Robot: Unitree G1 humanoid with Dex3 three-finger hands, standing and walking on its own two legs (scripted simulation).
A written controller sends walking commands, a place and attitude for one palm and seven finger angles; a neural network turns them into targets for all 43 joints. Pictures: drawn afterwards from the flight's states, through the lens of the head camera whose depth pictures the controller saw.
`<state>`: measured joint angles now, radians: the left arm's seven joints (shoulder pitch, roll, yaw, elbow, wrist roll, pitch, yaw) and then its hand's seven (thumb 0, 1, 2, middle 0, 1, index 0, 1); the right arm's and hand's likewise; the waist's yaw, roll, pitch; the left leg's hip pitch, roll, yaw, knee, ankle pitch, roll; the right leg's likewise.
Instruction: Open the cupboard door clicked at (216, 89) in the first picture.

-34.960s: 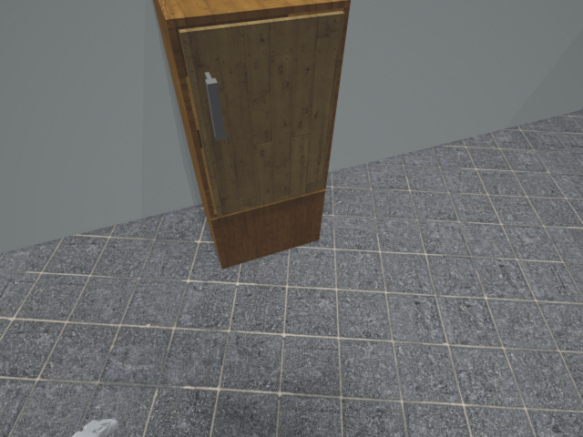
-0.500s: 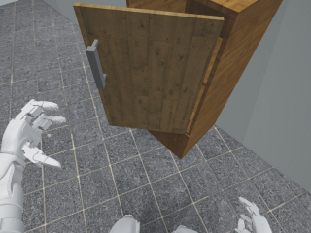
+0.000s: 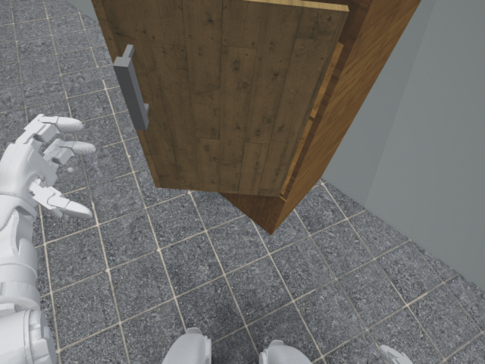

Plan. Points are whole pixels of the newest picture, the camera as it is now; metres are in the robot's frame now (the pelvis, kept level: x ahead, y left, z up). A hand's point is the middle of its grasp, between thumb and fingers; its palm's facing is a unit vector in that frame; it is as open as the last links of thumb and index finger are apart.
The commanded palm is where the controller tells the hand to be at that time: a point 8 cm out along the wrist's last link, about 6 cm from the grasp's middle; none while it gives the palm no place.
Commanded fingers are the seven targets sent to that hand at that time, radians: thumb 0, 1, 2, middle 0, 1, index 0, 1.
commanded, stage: move the hooked fingers beside the handle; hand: left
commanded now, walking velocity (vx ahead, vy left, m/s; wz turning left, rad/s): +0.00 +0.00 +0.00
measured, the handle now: (135, 89) +0.59 +0.22 +0.06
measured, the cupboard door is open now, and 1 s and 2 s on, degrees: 38 38 38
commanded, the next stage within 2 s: slide the fingers in behind the handle in 1.68 s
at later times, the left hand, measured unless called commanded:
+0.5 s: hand (79, 131) +0.47 +0.28 +0.07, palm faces -0.02 -1.00 +0.00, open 14.0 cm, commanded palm +0.46 +0.33 +0.07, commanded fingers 0.00 -0.50 0.30 -0.30 -1.20 -0.30 -1.20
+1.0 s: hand (87, 99) +0.54 +0.29 +0.07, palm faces -0.01 -1.00 -0.01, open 14.0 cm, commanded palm +0.52 +0.32 +0.06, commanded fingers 0.00 -0.50 0.30 -0.30 -1.20 -0.30 -1.20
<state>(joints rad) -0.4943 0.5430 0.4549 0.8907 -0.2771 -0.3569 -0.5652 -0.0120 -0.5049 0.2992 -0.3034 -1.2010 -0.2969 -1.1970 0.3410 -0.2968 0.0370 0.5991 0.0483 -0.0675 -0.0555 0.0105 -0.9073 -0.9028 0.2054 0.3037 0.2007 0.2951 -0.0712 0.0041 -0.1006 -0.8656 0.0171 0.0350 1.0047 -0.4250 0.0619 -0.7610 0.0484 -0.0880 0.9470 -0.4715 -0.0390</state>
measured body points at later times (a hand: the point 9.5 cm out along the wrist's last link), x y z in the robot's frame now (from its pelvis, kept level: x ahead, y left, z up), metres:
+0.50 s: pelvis +0.00 +0.01 -0.01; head +0.13 +0.05 +0.42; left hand +0.47 +0.34 +0.07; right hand +0.02 -0.27 -0.11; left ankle +0.03 +0.08 -0.68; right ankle -0.01 -0.10 -0.68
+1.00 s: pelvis +0.00 +0.01 -0.02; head +0.17 +0.05 +0.40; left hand +0.53 +0.34 +0.08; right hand -0.03 -0.26 -0.11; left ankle +0.03 +0.08 -0.68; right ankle -0.01 -0.10 -0.68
